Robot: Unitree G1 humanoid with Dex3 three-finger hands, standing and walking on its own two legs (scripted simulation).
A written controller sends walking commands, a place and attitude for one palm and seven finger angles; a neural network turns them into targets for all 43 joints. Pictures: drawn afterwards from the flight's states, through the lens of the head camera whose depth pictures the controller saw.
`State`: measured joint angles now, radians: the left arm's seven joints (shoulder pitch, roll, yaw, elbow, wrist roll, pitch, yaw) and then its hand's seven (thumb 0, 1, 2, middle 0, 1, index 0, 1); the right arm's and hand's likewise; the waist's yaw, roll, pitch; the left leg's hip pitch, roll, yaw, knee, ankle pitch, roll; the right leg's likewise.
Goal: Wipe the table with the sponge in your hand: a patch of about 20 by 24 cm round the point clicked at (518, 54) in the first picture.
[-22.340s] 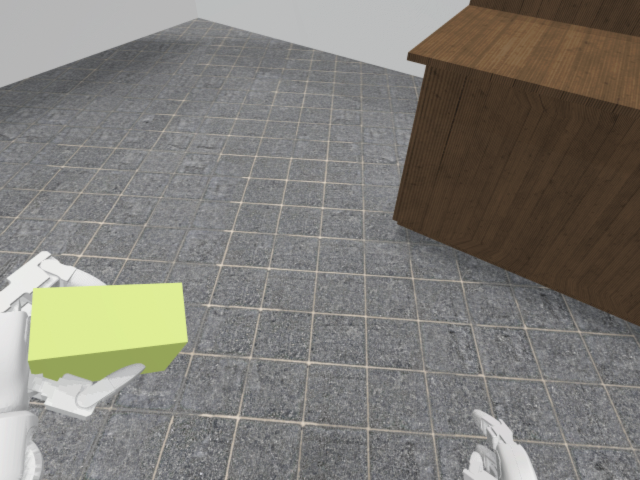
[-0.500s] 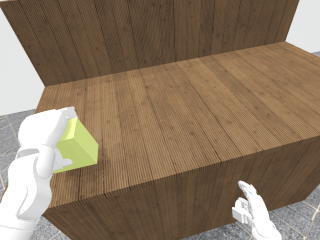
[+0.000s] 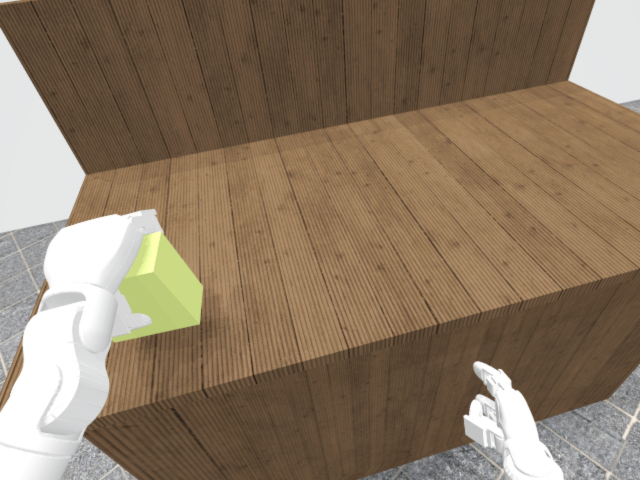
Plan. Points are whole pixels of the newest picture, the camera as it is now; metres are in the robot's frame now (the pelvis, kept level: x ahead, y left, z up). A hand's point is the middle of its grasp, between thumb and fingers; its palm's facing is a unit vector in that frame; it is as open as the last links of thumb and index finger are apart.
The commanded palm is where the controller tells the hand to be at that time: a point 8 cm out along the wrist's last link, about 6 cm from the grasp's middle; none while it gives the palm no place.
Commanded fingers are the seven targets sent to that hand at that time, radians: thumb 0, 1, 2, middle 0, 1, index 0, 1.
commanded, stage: lower the sponge onto the table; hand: left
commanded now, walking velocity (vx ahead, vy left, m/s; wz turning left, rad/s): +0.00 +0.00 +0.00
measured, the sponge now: (144, 298) +0.25 +0.28 +0.13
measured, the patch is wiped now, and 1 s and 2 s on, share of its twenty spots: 0.00 0.00 0.15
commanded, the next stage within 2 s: wipe forward along the first lane in 1.50 s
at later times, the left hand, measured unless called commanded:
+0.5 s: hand (121, 280) +0.25 +0.28 +0.17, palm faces +0.15 -0.07 -0.99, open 10.1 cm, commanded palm +0.20 +0.28 +0.24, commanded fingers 0.00 0.10 1.30 -1.20 -1.60 -1.20 -1.60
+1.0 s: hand (117, 297) +0.24 +0.30 +0.14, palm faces +0.12 -0.08 -0.99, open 10.1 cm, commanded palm +0.20 +0.28 +0.22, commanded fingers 0.00 0.10 1.30 -1.20 -1.60 -1.20 -1.60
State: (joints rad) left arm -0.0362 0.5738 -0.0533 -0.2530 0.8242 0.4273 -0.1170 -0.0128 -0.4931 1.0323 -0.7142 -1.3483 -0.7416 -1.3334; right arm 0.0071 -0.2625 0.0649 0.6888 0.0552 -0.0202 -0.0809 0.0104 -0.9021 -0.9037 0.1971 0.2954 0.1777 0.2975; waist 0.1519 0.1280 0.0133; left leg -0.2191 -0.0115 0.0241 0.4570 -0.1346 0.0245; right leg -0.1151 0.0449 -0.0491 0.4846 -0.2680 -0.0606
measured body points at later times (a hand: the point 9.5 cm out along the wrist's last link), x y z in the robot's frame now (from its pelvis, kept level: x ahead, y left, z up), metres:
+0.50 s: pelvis +0.00 -0.01 +0.00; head -0.03 -0.06 +0.45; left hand +0.23 +0.28 +0.22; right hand +0.27 -0.19 -0.07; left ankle +0.08 +0.10 -0.74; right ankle +0.01 -0.08 -0.74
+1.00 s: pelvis +0.00 +0.00 +0.00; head -0.03 -0.04 +0.45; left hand +0.23 +0.30 +0.20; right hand +0.26 -0.19 -0.07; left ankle +0.08 +0.10 -0.74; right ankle +0.01 -0.08 -0.74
